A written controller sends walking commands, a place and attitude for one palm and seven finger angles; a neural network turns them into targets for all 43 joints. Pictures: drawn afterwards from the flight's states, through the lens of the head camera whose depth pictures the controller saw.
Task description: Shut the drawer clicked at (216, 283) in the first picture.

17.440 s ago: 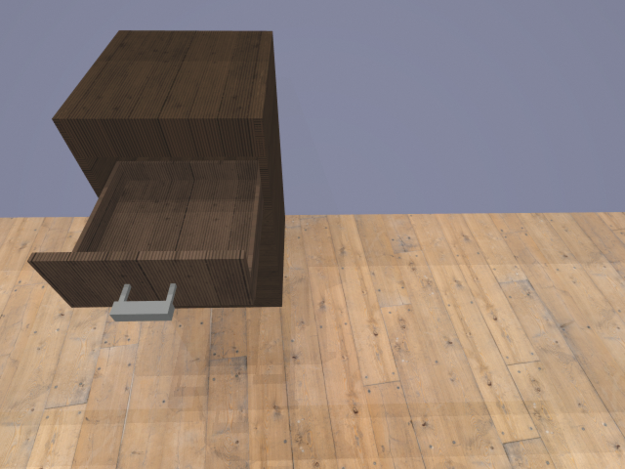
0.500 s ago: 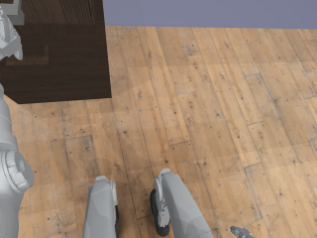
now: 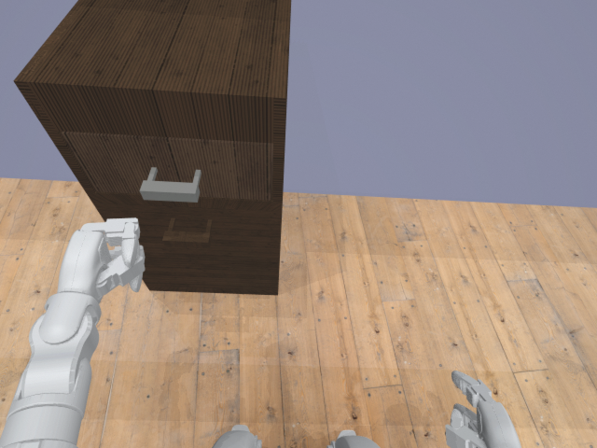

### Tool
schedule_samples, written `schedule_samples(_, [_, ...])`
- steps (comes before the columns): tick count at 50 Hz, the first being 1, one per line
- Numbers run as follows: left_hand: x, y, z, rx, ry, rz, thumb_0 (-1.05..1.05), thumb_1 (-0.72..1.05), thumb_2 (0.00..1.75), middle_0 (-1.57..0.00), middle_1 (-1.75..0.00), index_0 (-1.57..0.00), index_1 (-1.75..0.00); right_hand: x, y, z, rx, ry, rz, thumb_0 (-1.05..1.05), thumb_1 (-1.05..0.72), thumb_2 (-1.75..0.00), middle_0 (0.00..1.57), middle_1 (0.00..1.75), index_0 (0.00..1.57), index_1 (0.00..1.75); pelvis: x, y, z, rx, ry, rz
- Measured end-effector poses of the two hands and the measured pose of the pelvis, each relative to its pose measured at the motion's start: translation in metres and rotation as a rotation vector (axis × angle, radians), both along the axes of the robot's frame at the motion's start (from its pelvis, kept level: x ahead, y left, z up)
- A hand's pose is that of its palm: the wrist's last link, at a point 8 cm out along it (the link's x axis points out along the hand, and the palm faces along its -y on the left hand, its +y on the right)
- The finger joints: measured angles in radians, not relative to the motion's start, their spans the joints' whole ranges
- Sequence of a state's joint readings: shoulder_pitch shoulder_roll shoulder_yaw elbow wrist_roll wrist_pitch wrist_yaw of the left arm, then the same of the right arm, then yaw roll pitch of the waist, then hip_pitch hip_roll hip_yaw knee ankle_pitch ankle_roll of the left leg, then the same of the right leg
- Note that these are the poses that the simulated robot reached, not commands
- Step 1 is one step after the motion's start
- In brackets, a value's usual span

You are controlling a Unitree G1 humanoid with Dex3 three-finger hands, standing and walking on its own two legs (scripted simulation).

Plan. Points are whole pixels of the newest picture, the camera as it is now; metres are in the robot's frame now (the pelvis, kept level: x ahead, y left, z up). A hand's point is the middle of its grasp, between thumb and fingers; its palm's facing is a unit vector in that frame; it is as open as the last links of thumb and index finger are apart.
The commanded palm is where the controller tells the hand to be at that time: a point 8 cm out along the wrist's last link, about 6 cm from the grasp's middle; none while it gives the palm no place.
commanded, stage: draw the hand back to the body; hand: left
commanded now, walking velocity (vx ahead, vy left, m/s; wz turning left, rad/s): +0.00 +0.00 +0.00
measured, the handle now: (173, 182) +0.60 +0.25 -0.10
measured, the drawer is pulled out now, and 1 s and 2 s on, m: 0.00 0.00 0.00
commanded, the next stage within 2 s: step back with the hand held close in 0.80 s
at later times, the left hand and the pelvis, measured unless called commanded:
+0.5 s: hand (26, 296) +0.24 +0.23 +0.19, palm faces +0.33 -0.87 -0.36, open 3.2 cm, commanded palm +0.18 +0.27 +0.21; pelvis +0.03 -0.01 +0.06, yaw +1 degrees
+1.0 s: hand out of the picture +0.19 +0.22 +0.24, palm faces +0.42 -0.81 -0.42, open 3.2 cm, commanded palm +0.14 +0.26 +0.24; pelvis +0.02 -0.02 +0.06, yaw +2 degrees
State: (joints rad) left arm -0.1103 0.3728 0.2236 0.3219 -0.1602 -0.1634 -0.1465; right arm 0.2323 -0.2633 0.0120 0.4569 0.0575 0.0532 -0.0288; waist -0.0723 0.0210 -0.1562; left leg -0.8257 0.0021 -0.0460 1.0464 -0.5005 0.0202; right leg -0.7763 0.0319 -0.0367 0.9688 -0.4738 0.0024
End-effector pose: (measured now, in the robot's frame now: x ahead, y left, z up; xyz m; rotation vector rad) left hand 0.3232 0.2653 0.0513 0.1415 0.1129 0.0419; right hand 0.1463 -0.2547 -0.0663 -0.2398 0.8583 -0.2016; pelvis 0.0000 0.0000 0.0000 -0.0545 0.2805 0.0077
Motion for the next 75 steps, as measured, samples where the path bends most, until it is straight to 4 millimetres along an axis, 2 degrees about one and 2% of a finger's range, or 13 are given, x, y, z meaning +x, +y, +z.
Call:
schedule_samples(6, [-0.041,0.01,0.036,0.129,0.049,0.167,0.01,0.9,0.9,-1.39,-1.6,-1.39,-1.6,0.015,0.02,0.021,0.039,-0.054,0.012,0.01,-0.91,-0.9,0.2,0.3,0.2,0.3,0.011,0.002,0.025,0.016,-0.092,0.005])
schedule_samples(10, [-0.056,0.018,0.067,0.174,0.006,0.249,0.01,0.89,0.9,-1.39,-1.6,-1.39,-1.6,0.025,0.032,0.027,0.065,-0.078,0.048,0.01,-0.91,-0.9,0.2,0.3,0.2,0.3,0.016,0.002,0.035,0.022,-0.145,0.015])
schedule_samples(15, [-0.073,0.013,0.101,0.196,-0.058,0.262,0.01,0.9,0.9,-1.39,-1.6,-1.39,-1.6,0.039,0.041,0.035,0.1,-0.128,0.082,0.01,-0.91,-0.9,0.2,0.3,0.2,0.3,0.023,0.002,0.045,0.032,-0.2,0.014])
schedule_samples(25, [-0.125,0.007,0.151,0.259,-0.156,0.275,0.01,0.89,0.9,-1.4,-1.6,-1.4,-1.6,0.062,0.036,0.057,0.104,-0.23,0.123,0.01,-0.91,-0.9,0.2,0.3,0.2,0.3,0.031,-0.006,0.056,0.042,-0.274,0.012])
schedule_samples(34, [-0.171,-0.001,0.207,0.38,-0.322,0.308,0.01,0.89,0.9,-1.4,-1.6,-1.4,-1.6,0.072,0.032,0.063,0.111,-0.29,0.156,0.01,-0.91,-0.9,0.2,0.3,0.2,0.3,0.03,-0.013,0.059,0.047,-0.301,0.02])
schedule_samples(45, [-0.176,-0.007,0.178,0.318,-0.234,0.337,0.01,0.89,0.9,-1.4,-1.6,-1.4,-1.6,0.052,0.024,0.054,0.108,-0.247,0.142,0.01,-0.91,-0.9,0.2,0.3,0.2,0.3,0.018,-0.023,0.059,0.053,-0.314,0.019])
schedule_samples(49, [-0.174,-0.012,0.196,0.362,-0.313,0.302,0.01,0.89,0.9,-1.4,-1.6,-1.4,-1.6,0.043,0.018,0.053,0.095,-0.24,0.136,0.01,-0.91,-0.9,0.2,0.3,0.2,0.3,0.018,-0.024,0.06,0.048,-0.32,0.021])
schedule_samples(53, [-0.168,0.002,0.224,0.45,-0.447,0.302,0.01,0.88,0.9,-1.4,-1.6,-1.4,-1.6,0.033,0.01,0.05,0.08,-0.193,0.112,0.01,-0.91,-0.9,0.2,0.3,0.2,0.3,0.014,-0.022,0.061,0.037,-0.31,0.021])
schedule_samples(55, [-0.163,0.007,0.219,0.446,-0.423,0.299,0.01,0.89,0.9,-1.4,-1.6,-1.4,-1.6,0.027,0.006,0.049,0.077,-0.17,0.081,0.01,-0.91,-0.9,0.2,0.3,0.2,0.3,0.01,-0.018,0.063,0.037,-0.303,0.014])
schedule_samples(59, [-0.16,0.009,0.188,0.412,-0.267,0.251,0.01,0.89,0.9,-1.4,-1.6,-1.4,-1.6,0.012,0.001,0.048,0.071,-0.127,0.019,0.01,-0.91,-0.9,0.2,0.3,0.2,0.3,0.003,-0.009,0.066,0.042,-0.284,-0.004])
schedule_samples(63, [-0.171,0.007,0.172,0.4,-0.179,0.194,0.01,0.89,0.9,-1.4,-1.6,-1.4,-1.6,-0.001,0.002,0.051,0.044,-0.084,0.003,0.01,-0.91,-0.9,0.2,0.3,0.2,0.3,-0.005,-0.005,0.067,0.046,-0.271,-0.008])
schedule_samples(71, [-0.201,0.02,0.207,0.475,-0.344,0.214,0.01,0.88,0.9,-1.4,-1.6,-1.4,-1.6,-0.005,0.021,0.061,0.026,-0.112,0.059,0.01,-0.91,-0.9,0.2,0.3,0.2,0.3,-0.023,0.001,0.067,0.041,-0.275,0.009])
schedule_samples(75, [-0.214,0.028,0.207,0.467,-0.364,0.262,0.01,0.89,0.9,-1.4,-1.6,-1.4,-1.6,-0.005,0.032,0.063,0.055,-0.156,0.074,0.01,-0.91,-0.9,0.2,0.3,0.2,0.3,-0.034,0.004,0.066,0.04,-0.279,0.008])
